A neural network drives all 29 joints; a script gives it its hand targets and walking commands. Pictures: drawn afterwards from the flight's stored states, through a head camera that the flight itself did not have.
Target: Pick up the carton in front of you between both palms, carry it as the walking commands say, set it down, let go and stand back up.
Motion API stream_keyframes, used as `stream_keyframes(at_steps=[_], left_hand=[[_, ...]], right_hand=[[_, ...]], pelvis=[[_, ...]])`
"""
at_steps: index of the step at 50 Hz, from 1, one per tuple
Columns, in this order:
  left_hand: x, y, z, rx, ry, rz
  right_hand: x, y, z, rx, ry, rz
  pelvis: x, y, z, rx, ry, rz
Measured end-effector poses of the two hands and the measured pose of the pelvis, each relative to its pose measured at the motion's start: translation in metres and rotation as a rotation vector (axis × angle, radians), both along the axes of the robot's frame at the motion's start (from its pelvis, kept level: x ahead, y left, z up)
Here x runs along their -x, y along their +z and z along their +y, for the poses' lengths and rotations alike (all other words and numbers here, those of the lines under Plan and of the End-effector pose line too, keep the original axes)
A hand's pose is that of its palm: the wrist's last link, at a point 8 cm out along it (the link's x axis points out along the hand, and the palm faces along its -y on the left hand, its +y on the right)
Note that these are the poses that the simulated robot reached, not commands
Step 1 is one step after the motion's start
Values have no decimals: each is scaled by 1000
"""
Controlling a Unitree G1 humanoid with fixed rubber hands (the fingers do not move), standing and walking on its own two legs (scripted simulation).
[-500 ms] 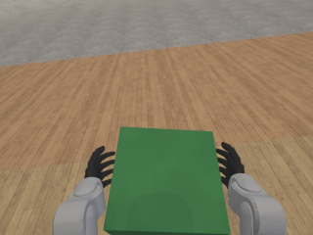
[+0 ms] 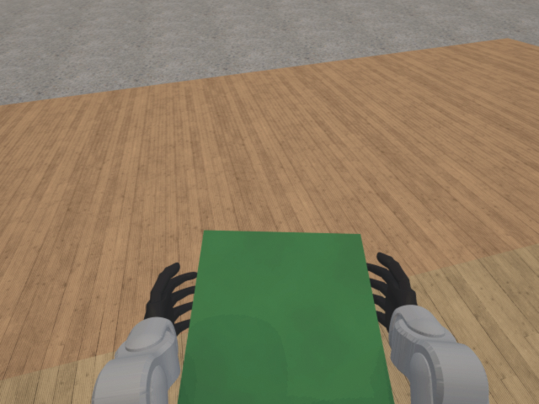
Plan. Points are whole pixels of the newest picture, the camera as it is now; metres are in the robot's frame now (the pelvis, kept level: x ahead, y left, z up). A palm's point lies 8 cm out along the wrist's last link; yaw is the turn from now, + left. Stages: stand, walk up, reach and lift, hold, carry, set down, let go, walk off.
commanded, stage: carry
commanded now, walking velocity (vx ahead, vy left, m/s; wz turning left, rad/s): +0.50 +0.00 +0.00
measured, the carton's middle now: (278, 337) +0.23 +0.00 -0.01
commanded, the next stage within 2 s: none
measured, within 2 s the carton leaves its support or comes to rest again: neither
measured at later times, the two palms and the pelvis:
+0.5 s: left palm (201, 149) +0.56 +0.13 +0.09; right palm (351, 138) +0.59 -0.17 +0.08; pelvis +0.32 -0.04 -0.01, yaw +4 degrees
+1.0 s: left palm (224, 101) +0.76 +0.10 +0.08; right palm (349, 102) +0.76 -0.20 +0.06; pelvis +0.42 -0.05 -0.01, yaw +2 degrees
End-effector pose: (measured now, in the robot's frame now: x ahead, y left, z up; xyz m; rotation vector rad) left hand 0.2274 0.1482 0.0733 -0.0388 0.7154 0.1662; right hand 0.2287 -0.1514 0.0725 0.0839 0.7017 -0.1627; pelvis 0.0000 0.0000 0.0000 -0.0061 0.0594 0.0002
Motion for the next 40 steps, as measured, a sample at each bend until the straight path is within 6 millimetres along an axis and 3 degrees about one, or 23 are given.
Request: stream_keyframes(at_steps=[5,11,17,22,30,35,40], left_hand=[[-67,10,-7,10,42,-57],[-170,15,-32,-13,51,-170],[-235,11,-33,-18,99,-28],[-292,17,-23,-38,115,-46],[-413,2,-8,41,68,-103],[-473,-5,-13,49,44,-61],[-511,-4,-18,36,50,-58]], right_hand=[[-77,10,-7,3,35,-57],[-183,10,-32,-19,46,-169],[-262,5,-31,-10,94,-28],[-325,7,-21,-25,112,-47],[-426,8,-9,45,53,-95],[-480,6,-13,65,28,-57],[-514,-3,-20,-1,-1,-56]], pelvis=[[-72,-3,-15,7,17,1],[-170,-29,-42,18,59,5],[-238,-6,-52,-20,95,30],[-285,-2,-47,-24,76,20],[-362,-22,-29,-16,45,-18],[-388,-20,-25,-22,26,22],[-402,-17,-26,-13,25,54]])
